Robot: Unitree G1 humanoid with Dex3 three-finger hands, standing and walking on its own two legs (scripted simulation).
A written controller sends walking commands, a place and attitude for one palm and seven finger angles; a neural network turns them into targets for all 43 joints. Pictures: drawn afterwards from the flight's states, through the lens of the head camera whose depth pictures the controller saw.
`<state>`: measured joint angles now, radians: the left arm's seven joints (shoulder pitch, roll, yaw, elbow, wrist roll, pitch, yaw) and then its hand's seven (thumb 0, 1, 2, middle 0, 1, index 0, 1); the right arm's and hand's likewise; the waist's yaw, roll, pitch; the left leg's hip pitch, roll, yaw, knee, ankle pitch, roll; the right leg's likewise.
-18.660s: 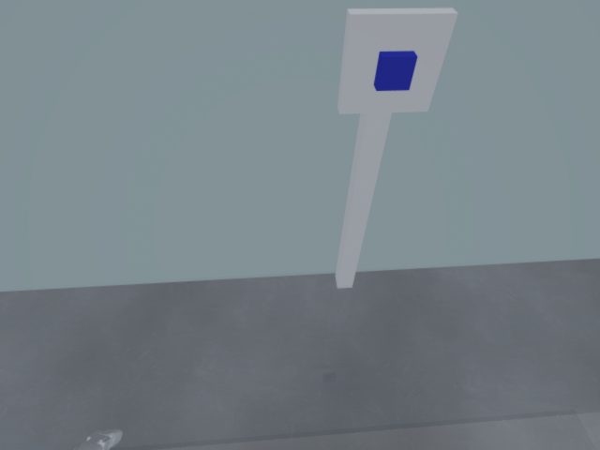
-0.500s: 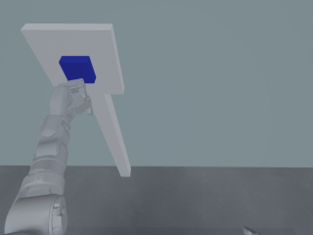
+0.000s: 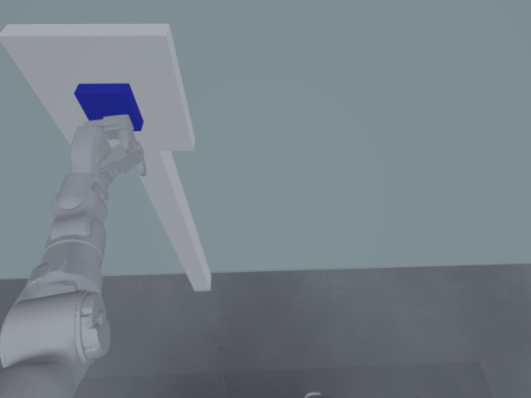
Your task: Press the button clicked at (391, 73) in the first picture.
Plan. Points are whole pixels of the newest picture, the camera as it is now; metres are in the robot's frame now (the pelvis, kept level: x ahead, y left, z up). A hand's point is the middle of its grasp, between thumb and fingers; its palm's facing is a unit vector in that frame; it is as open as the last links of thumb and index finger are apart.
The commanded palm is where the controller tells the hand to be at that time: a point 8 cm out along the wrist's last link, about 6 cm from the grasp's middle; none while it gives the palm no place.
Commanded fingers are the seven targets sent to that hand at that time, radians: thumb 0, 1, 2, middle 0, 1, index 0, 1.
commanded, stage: press the button with the knuckle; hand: left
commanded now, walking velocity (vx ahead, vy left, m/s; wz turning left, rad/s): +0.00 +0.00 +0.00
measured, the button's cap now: (112, 106) +0.51 +0.22 +0.15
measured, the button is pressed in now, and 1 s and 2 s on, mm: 3 6 0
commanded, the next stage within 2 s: hold the button down briefly in 0.38 s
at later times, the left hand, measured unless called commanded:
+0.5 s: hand (136, 146) +0.47 +0.19 +0.11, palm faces -0.01 -1.00 -0.01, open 3.6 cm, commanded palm +0.47 +0.25 +0.12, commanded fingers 0.00 0.90 0.90 -1.30 -1.50 -1.30 -1.50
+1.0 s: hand (135, 149) +0.46 +0.19 +0.11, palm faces -0.01 -1.00 -0.01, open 3.6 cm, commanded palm +0.44 +0.25 +0.12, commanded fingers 0.00 0.90 0.90 -1.30 -1.50 -1.30 -1.50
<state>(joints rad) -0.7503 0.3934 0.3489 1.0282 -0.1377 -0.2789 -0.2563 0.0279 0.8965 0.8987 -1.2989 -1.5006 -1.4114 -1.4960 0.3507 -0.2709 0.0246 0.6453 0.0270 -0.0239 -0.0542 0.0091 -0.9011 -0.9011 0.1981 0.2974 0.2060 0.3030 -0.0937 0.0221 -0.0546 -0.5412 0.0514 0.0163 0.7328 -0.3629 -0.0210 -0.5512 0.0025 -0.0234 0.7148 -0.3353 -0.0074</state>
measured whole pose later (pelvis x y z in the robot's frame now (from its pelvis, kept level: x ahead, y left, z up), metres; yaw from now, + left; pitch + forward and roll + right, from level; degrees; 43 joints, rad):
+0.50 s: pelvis -0.03 +0.01 -0.01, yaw +0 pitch +12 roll -1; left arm -0.95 0.48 0.37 1.25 -0.08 -0.32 -0.25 0.03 0.88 0.91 -1.30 -1.50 -1.52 -1.50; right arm 0.39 -0.28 0.04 0.67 0.01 -0.04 -0.05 0.01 -0.90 -0.90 0.20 0.30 0.21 0.30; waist -0.15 0.02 -0.05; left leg -0.68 0.05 0.00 0.81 -0.35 -0.01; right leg -0.67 0.00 -0.03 0.76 -0.31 0.00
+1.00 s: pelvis -0.04 +0.01 -0.01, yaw +0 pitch +13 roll -1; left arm -0.95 0.50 0.39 1.23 -0.08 -0.32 -0.26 0.03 0.89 0.90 -1.30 -1.50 -1.51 -1.50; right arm 0.41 -0.29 0.04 0.64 0.00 -0.05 -0.05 0.01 -0.90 -0.90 0.20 0.30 0.21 0.30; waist -0.16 0.02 -0.06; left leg -0.72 0.06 0.01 0.83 -0.34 -0.01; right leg -0.71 0.01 -0.02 0.78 -0.30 0.00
